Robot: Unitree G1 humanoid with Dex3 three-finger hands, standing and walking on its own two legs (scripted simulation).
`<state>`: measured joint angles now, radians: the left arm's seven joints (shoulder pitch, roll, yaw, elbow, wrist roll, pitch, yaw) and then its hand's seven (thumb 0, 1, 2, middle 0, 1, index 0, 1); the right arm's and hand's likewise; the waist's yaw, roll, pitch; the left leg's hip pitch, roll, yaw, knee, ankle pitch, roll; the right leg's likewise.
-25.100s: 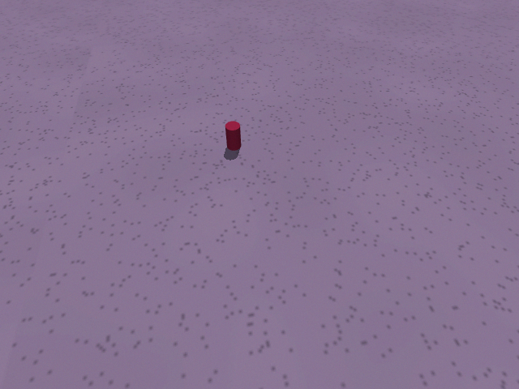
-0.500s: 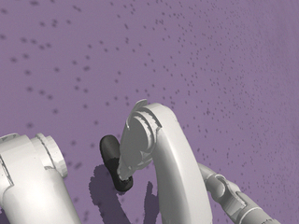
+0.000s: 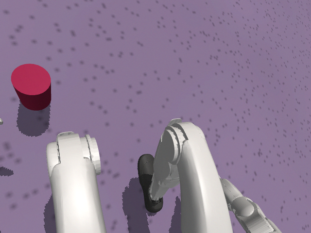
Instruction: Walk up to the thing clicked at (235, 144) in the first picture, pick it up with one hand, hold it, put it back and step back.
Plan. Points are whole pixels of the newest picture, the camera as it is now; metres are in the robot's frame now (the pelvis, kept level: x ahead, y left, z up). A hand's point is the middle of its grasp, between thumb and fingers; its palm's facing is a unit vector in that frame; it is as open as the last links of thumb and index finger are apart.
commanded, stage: home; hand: left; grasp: from the side
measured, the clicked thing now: (34, 89) +0.47 +0.25 -0.24
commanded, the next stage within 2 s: none
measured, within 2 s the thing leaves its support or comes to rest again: neither
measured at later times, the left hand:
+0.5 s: hand out of the picture +0.31 +0.32 +0.05, palm faces +0.22 -0.86 -0.45, open 17.2 cm
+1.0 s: hand out of the picture +0.27 +0.23 +0.26, palm faces +0.27 -0.90 -0.34, open 17.5 cm
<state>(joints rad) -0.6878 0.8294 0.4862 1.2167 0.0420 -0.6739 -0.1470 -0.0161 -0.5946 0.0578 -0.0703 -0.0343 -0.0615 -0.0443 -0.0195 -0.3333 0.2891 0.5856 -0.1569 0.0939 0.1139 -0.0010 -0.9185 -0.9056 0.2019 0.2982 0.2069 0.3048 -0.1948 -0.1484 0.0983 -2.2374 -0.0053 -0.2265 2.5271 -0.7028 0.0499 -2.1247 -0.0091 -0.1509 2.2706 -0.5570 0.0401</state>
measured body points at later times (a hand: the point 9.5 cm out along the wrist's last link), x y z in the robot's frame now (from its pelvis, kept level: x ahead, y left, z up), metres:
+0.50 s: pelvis +0.03 -0.02 +0.15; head +0.21 +0.06 +0.55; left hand +0.29 +0.37 +0.08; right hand +0.23 -0.23 +0.02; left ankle +0.08 +0.11 -0.28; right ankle +0.15 -0.14 -0.28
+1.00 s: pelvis +0.09 -0.02 +0.35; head +0.17 +0.02 +0.79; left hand +0.25 +0.27 +0.28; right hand +0.29 -0.24 +0.26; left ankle +0.08 +0.11 -0.28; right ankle +0.15 -0.14 -0.28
